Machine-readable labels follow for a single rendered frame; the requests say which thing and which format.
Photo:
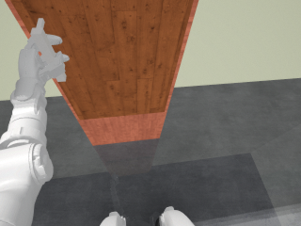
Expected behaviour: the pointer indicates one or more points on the handle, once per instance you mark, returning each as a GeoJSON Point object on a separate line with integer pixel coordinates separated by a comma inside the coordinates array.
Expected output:
{"type": "Point", "coordinates": [40, 38]}

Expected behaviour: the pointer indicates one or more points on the robot left hand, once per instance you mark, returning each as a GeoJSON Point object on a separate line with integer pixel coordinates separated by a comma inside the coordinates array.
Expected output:
{"type": "Point", "coordinates": [32, 65]}

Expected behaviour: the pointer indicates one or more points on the robot left upper arm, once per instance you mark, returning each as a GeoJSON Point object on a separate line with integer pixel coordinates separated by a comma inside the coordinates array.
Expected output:
{"type": "Point", "coordinates": [23, 171]}

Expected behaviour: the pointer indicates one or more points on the cupboard door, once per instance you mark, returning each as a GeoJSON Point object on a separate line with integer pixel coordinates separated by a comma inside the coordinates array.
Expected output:
{"type": "Point", "coordinates": [123, 53]}

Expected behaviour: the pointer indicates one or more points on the right robot shin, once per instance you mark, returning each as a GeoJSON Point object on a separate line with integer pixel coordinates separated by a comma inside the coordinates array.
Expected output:
{"type": "Point", "coordinates": [169, 209]}

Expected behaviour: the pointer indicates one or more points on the robot shin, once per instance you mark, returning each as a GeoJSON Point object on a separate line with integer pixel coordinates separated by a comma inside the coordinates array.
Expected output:
{"type": "Point", "coordinates": [113, 214]}
{"type": "Point", "coordinates": [169, 209]}

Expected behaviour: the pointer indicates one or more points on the robot left forearm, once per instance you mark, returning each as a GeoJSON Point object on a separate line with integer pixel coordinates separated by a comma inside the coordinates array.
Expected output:
{"type": "Point", "coordinates": [28, 121]}

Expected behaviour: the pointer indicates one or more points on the left robot shin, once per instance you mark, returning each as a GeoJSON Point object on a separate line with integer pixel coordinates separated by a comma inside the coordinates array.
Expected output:
{"type": "Point", "coordinates": [113, 214]}

